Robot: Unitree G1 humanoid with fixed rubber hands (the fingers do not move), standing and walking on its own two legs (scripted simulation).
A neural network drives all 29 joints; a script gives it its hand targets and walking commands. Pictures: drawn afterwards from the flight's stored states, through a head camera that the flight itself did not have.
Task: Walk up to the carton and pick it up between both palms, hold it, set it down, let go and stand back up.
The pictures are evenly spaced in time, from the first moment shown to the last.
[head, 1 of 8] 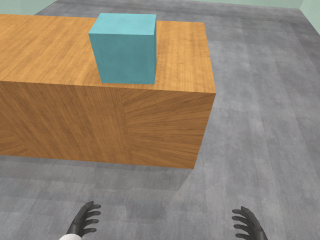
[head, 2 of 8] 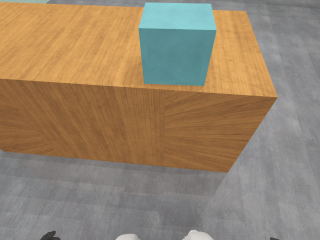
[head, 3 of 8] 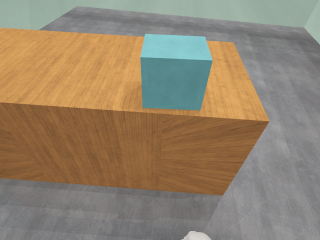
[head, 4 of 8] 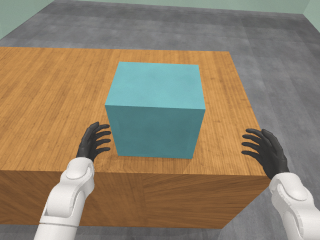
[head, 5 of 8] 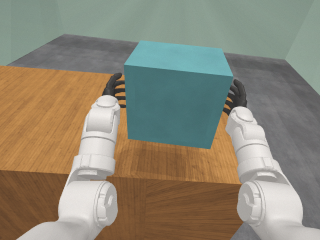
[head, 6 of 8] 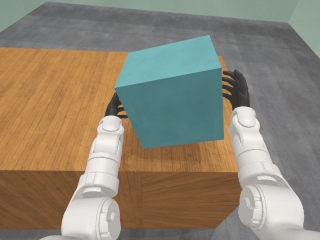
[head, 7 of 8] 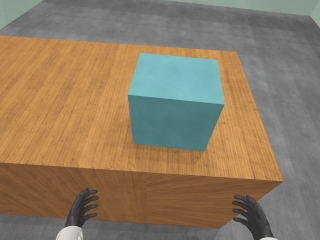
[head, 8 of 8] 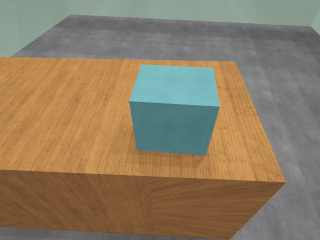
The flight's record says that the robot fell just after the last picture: no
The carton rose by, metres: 0.20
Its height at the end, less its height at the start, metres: +0.00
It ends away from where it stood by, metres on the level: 0.07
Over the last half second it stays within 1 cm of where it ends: yes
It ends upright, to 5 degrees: yes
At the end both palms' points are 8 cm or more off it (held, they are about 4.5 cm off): yes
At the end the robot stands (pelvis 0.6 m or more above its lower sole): yes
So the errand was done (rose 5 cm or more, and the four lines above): yes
